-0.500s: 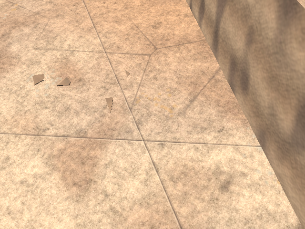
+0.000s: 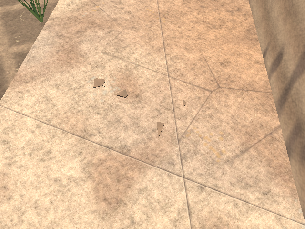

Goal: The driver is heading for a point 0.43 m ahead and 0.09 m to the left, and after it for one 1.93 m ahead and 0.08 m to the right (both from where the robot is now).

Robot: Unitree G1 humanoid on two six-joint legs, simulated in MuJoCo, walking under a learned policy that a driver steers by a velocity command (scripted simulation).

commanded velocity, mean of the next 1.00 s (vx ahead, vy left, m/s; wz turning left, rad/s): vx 0.30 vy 0.00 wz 0.40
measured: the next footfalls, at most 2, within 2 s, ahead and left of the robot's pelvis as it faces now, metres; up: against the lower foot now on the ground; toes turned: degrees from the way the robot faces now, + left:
right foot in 0.28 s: +0.31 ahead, -0.14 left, +0.00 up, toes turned +12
left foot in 0.74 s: +0.46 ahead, +0.18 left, +0.00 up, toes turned +26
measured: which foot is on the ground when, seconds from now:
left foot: down 0.00-0.30, up 0.32-0.72, down 0.74-1.00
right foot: up 0.00-0.26, down 0.28-0.74, up 0.76-1.00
